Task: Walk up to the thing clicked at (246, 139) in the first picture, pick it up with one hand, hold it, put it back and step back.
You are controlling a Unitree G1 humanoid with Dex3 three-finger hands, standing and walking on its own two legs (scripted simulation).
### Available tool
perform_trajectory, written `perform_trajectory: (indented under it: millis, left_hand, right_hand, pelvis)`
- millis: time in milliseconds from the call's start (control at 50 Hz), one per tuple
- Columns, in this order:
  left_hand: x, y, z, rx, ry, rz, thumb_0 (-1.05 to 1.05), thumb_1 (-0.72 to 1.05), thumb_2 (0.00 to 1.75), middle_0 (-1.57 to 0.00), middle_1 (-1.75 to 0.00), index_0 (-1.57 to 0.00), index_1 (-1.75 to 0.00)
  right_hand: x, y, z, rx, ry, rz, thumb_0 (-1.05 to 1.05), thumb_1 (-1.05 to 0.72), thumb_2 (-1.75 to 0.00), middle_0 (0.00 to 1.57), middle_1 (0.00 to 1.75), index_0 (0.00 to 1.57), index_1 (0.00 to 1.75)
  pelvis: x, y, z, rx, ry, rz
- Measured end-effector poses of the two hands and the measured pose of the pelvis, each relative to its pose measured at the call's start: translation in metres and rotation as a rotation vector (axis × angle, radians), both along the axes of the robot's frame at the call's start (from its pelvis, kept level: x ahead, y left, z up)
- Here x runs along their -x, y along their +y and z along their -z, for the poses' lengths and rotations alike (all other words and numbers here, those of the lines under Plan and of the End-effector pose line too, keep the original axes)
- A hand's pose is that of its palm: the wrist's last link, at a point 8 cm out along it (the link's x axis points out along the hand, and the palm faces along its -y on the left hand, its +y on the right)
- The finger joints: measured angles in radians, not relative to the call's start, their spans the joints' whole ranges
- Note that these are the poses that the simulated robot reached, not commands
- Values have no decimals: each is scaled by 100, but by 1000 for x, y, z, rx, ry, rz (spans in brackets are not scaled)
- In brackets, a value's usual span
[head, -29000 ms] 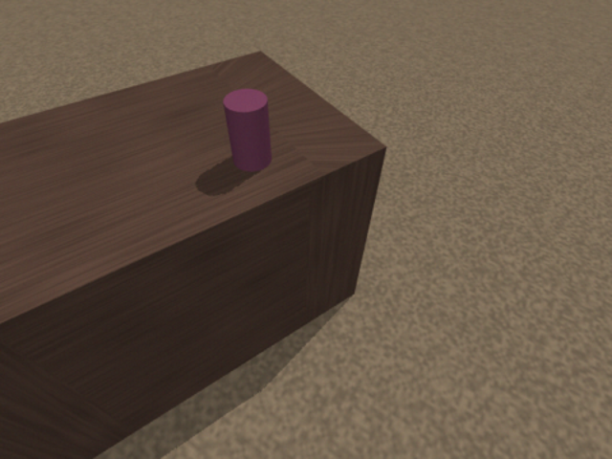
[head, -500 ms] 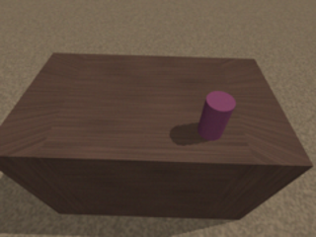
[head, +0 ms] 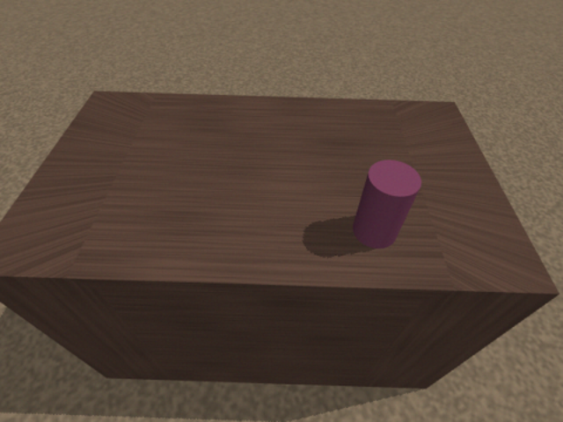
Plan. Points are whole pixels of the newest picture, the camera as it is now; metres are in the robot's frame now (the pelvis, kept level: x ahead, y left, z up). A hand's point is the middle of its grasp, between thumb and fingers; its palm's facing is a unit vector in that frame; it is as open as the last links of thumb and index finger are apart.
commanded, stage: stand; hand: right
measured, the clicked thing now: (383, 206) +0.47 -0.18 -0.01
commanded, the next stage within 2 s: step back in 0.48 s
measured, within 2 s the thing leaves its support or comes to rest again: neither
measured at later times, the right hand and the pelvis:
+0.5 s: hand out of the picture +0.07 -0.26 -0.16, palm faces -0.02 +0.94 -0.35, open 7.4 cm; pelvis +0.00 +0.00 +0.00, yaw +0 degrees
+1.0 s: hand out of the picture +0.01 -0.28 -0.18, palm faces -0.09 +0.92 -0.39, open 7.4 cm; pelvis -0.09 +0.00 -0.02, yaw +3 degrees
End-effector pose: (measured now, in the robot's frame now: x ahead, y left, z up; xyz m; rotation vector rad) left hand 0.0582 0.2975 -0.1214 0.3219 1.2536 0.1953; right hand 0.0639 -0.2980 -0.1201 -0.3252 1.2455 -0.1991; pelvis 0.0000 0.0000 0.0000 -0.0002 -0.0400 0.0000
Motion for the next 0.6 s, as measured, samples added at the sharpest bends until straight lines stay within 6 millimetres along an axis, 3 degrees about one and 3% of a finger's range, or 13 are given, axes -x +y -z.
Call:
perform_trajectory:
  millis: [480,600]
  left_hand:
    - [-2,0,-1,-1,-11,1,0,91,90,-20,-30,-21,-30]
    - [1,8,3,-26,-18,-22,0,90,90,-20,-30,-21,-30]
  right_hand:
    - [0,-1,-1,2,-10,0,1,-90,-90,20,30,21,30]
    - [4,-9,4,9,7,5,1,-90,-90,20,30,21,30]
  pelvis:
    - [1,0,0,-1,-3,1]
    - [18,-3,6,-4,7,0]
